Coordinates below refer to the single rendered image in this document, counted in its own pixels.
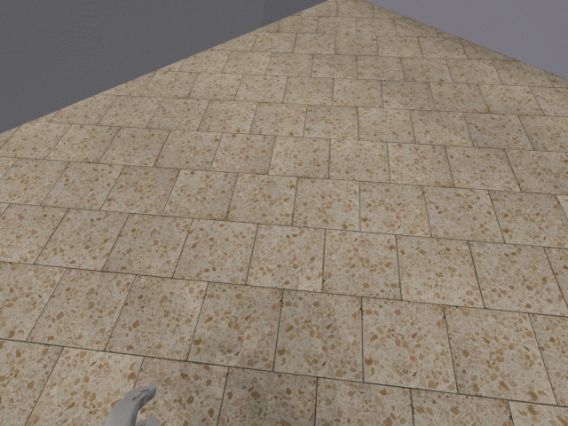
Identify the robot left hand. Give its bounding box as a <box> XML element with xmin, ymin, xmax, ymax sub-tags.
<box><xmin>103</xmin><ymin>385</ymin><xmax>159</xmax><ymax>426</ymax></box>

